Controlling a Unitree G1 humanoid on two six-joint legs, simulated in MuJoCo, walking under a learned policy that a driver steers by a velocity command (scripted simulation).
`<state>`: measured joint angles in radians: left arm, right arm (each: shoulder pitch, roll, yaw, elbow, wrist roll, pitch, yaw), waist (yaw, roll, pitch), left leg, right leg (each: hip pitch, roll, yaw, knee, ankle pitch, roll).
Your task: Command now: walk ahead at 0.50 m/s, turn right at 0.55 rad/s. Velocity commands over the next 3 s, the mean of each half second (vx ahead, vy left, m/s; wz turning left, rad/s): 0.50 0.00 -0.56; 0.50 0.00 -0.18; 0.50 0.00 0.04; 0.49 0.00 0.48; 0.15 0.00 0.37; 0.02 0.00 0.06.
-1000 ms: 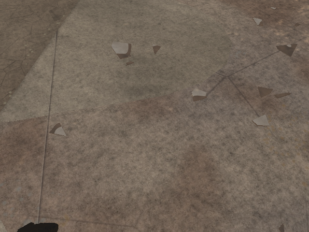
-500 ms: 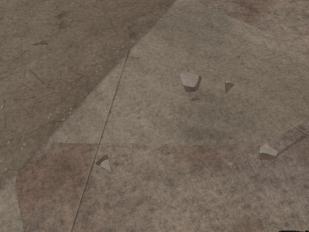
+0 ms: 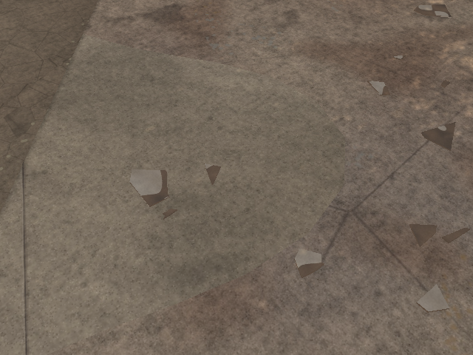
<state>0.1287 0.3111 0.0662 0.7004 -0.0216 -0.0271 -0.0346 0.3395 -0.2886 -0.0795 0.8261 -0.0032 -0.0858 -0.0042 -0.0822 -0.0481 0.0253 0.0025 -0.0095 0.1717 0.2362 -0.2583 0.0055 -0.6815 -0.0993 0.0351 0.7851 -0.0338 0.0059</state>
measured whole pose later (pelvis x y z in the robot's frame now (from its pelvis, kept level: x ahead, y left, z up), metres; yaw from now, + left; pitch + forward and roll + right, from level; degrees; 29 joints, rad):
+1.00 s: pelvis +0.56 -0.10 +0.00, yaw -21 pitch +2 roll +1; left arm 0.12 0.28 0.05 0.68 -0.01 -0.06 -0.01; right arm 0.37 -0.27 -0.04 0.85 0.01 -0.08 0.01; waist -0.09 -0.04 0.03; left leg -0.04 -0.06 0.02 0.23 -0.22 0.05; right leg -0.65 -0.10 0.05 0.67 -0.01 0.01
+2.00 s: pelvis +1.10 -0.27 +0.00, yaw -1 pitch +2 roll +0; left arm 0.08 0.30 0.05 0.72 0.02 -0.09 0.00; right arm 0.32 -0.28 -0.06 0.73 0.01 -0.04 0.00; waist -0.05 -0.03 0.04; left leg -0.18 -0.11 -0.11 0.35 -0.20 0.08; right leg -0.66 -0.08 0.10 0.74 -0.07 0.07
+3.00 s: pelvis +1.29 -0.28 -0.01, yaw +9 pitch -2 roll +0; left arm 0.14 0.25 0.03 0.98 0.00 0.01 0.02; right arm 0.23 -0.23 -0.03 0.79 -0.01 0.00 -0.02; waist 0.02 0.00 0.03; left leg -0.17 -0.02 -0.03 0.52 -0.32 0.01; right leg -0.23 -0.02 0.00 0.50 -0.24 0.03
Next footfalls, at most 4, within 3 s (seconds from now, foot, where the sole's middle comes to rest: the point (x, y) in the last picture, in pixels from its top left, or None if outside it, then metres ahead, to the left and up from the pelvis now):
0.14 right None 0.25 -0.14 -0.78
0.64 left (229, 321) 0.57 0.00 -0.78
1.16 right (328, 255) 0.76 -0.33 -0.78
1.70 left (271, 171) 1.12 -0.20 -0.78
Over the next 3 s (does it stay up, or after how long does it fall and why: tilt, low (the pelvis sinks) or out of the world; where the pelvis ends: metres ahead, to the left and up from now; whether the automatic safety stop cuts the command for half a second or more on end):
stays up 1.29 -0.28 -0.01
